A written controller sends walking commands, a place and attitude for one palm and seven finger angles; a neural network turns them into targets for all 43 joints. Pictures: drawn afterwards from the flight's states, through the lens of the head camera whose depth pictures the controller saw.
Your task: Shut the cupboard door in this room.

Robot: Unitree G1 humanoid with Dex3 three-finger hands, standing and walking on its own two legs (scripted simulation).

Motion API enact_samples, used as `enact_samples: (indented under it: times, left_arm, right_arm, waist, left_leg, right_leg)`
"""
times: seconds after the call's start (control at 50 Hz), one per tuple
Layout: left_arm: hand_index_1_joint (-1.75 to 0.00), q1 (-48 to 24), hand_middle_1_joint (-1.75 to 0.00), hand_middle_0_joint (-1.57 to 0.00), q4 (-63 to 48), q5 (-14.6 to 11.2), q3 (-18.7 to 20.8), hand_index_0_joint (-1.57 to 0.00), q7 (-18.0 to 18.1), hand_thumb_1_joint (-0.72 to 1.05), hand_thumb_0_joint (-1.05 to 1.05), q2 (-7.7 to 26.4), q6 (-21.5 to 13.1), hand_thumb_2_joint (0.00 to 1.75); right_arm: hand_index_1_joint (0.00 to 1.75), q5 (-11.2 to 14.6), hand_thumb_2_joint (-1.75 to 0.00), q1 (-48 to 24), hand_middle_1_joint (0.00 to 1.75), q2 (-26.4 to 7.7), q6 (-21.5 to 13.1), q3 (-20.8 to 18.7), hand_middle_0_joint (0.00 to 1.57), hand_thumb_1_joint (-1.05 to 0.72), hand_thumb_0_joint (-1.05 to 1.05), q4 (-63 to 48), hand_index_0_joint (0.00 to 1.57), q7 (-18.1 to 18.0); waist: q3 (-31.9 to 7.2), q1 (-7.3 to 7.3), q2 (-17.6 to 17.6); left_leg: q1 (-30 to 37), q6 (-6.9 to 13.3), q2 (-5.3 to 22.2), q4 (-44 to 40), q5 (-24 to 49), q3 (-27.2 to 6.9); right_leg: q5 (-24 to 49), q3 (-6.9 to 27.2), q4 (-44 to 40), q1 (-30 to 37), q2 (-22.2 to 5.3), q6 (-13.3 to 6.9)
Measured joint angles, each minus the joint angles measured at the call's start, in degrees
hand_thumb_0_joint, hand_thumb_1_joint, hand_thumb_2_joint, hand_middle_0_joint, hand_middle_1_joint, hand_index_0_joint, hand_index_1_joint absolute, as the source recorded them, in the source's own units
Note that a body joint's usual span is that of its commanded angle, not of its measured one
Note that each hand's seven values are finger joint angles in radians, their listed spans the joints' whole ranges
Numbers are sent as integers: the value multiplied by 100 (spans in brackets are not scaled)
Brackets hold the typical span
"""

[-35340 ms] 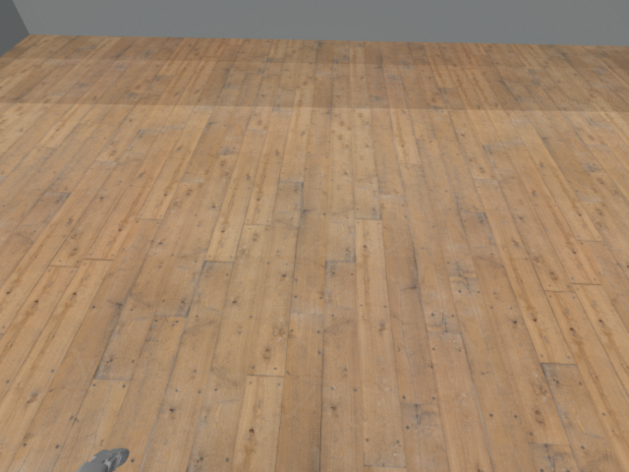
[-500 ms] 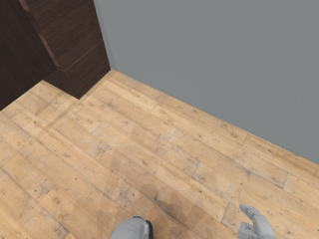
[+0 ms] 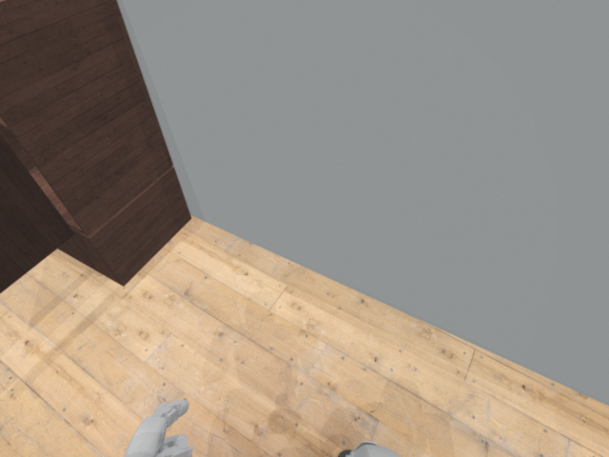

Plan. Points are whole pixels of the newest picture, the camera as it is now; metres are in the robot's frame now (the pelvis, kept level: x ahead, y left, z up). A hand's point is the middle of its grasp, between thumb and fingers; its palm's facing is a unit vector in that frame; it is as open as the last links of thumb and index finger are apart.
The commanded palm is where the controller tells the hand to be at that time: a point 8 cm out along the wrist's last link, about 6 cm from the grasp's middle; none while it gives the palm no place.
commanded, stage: walk to a spot facing it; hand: left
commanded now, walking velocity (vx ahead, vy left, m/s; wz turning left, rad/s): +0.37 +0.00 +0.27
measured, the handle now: out of the picture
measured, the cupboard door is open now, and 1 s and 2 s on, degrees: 89 89 89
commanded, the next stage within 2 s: turn to face it in 0.32 s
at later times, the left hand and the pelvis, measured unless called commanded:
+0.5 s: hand out of the picture +0.09 +0.17 -0.17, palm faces +0.32 -0.93 -0.15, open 7.3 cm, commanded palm none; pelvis +0.19 +0.03 +0.00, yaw +14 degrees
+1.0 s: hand (126, 331) +0.34 +0.31 -0.12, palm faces +0.45 -0.86 -0.25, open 7.3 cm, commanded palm none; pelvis +0.28 +0.06 +0.02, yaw +28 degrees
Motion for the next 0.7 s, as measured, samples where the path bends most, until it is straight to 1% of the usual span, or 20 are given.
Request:
enact_samples:
  times: [0.02,0.06,0.08,0.1,0.12,0.16,0.24,0.28,0.32,0.38,0.46,0.5,0.52,0.54,0.58,0.6,0.62,0.64,0.7]
  left_arm:
    - [-30,-5,-30,-20,-21,21,-1,-20,8,91,0,0,-92,90]
    - [-30,32,-30,-20,-11,16,4,-20,40,91,0,-38,-235,90]
    - [-30,98,-30,-20,22,-2,1,-20,52,91,0,-56,-253,90]
    - [-30,192,-30,-20,72,-13,5,-20,70,91,0,-73,-245,90]
    - [-30,309,-30,-20,133,-20,13,-20,94,91,0,-87,-231,90]
    - [-30,566,-30,-20,287,-20,30,-20,144,91,0,-113,-204,90]
    - [-30,1081,-30,-20,609,0,70,-20,212,92,0,-160,-172,90]
    - [-30,1298,-30,-20,737,6,73,-20,214,92,0,-174,-171,90]
    - [-30,1475,-30,-20,824,8,69,-20,214,92,0,-193,-177,90]
    - [-30,1657,-30,-20,886,14,62,-20,214,92,0,-218,-187,90]
    - [-30,1812,-30,-20,915,27,68,-20,217,91,1,-201,-165,90]
    - [-30,1905,-30,-20,939,20,76,-20,210,91,0,-166,-130,90]
    - [-30,1967,-30,-20,954,3,81,-20,199,91,0,-159,-100,90]
    - [-30,1926,-30,-20,977,-36,90,-20,177,91,1,-124,-36,90]
    - [-30,1726,-30,-20,951,-78,99,-20,180,91,1,-37,125,90]
    - [-30,1603,-30,-20,911,-87,119,-20,200,91,1,3,182,90]
    - [-30,1466,-30,-20,855,-83,146,-20,217,91,1,37,214,90]
    - [-30,1319,-30,-20,777,-74,171,-20,229,91,1,69,232,90]
    - [-30,878,-30,-20,465,-48,230,-20,240,91,1,160,241,90]
  right_arm:
    - [30,19,-90,78,30,28,32,4,20,-91,0,84,20,11]
    - [30,62,-90,46,30,58,138,11,20,-91,0,196,20,38]
    - [30,75,-90,11,30,70,176,2,20,-91,0,214,20,54]
    - [30,73,-90,-35,30,82,207,-14,20,-91,1,215,20,75]
    - [30,59,-90,-99,30,90,239,-26,20,-91,1,198,19,97]
    - [30,23,-90,-265,30,107,296,-41,20,-91,1,107,19,130]
    - [30,-8,-90,-605,30,140,354,-78,20,-91,1,-135,19,180]
    - [30,-7,-90,-775,30,144,382,-95,20,-91,1,-233,19,211]
    - [30,-21,-90,-954,30,110,417,-117,20,-92,1,-299,19,213]
    - [30,-13,-90,-1230,30,-17,439,-132,20,-93,1,-382,19,266]
    - [30,-22,-90,-1652,30,-137,417,-103,19,-93,1,-541,19,317]
    - [30,-34,-90,-1832,30,-174,366,-80,19,-92,1,-671,19,314]
    - [30,-49,-90,-1896,30,-209,312,-71,19,-92,1,-757,19,310]
    - [30,-56,-90,-1980,30,-208,244,-81,19,-92,1,-834,19,284]
    - [30,15,-90,-2104,30,-196,159,-47,19,-91,1,-942,19,228]
    - [30,33,-90,-2126,30,-181,145,-30,19,-91,1,-975,19,196]
    - [30,36,-90,-2128,30,-163,141,-20,19,-91,0,-997,19,161]
    - [30,34,-90,-2118,30,-143,145,-11,20,-91,0,-1010,19,129]
    - [30,25,-90,-2033,30,-67,176,22,20,-91,0,-999,20,81]
  waist:
    - [36,20,24]
    - [168,54,130]
    - [214,60,173]
    - [228,78,204]
    - [217,95,221]
    - [176,107,235]
    - [76,135,215]
    - [49,172,191]
    - [48,230,164]
    - [114,368,117]
    - [273,583,15]
    - [318,646,-92]
    - [312,647,-117]
    - [343,612,-174]
    - [411,614,-207]
    - [407,612,-197]
    - [391,602,-175]
    - [377,590,-152]
    - [324,548,-113]
  left_leg:
    - [-190,-19,38,626,-199,-19]
    - [-989,-14,69,2720,-270,-194]
    - [-1390,16,93,3624,-154,-245]
    - [-1764,29,155,4270,70,-236]
    - [-2117,23,242,4675,330,-205]
    - [-2743,-28,440,4972,766,-174]
    - [-3618,-198,753,4634,1248,-173]
    - [-3861,-289,864,4272,1402,-115]
    - [-3969,-357,938,3781,1528,3]
    - [-3913,-377,960,2917,1612,225]
    - [-3562,-268,840,1972,1453,481]
    - [-3218,-183,670,1509,1415,600]
    - [-3004,-77,587,1253,1572,633]
    - [-3045,64,487,1397,1467,633]
    - [-3036,246,389,1630,1200,610]
    - [-2956,282,360,1581,1152,590]
    - [-2857,274,335,1465,1168,557]
    - [-2747,250,304,1313,1222,521]
    - [-2450,300,185,854,1394,397]
  right_leg:
    - [189,-33,-102,156,33,-128]
    - [-83,-153,249,224,74,-341]
    - [-247,-222,260,364,90,-391]
    - [-351,-277,178,527,109,-409]
    - [-387,-320,42,685,126,-396]
    - [-374,-402,-271,976,153,-364]
    - [-395,-588,-811,1477,169,-339]
    - [-440,-706,-1015,1709,156,-301]
    - [-508,-838,-1167,1920,127,-242]
    - [-667,-1047,-1261,2173,58,-116]
    - [-1035,-1293,-1076,2401,-95,113]
    - [-1360,-1349,-662,2393,-297,263]
    - [-1557,-1334,-176,2261,-443,320]
    - [-1766,-1119,635,1961,-560,352]
    - [-2140,-430,2320,1236,-453,353]
    - [-2141,-217,2915,917,-373,364]
    - [-2057,-81,3297,638,-312,380]
    - [-1932,15,3490,402,-281,401]
    - [-1494,232,3432,-111,-272,469]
